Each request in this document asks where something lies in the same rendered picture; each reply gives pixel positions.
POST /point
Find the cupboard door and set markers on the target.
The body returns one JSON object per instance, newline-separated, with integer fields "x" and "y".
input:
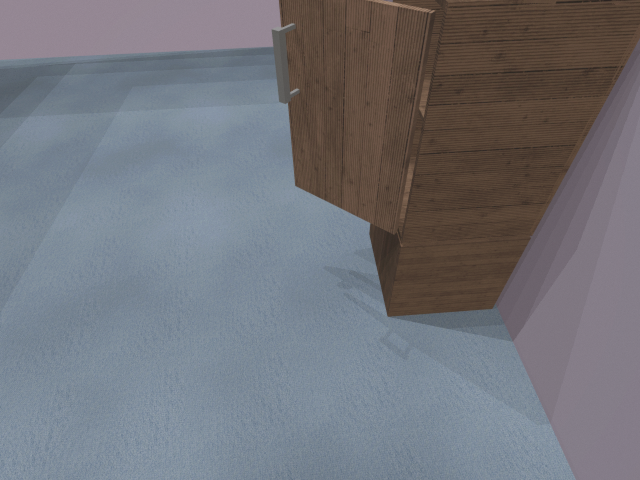
{"x": 360, "y": 67}

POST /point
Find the handle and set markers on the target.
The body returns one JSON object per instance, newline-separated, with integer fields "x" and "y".
{"x": 281, "y": 63}

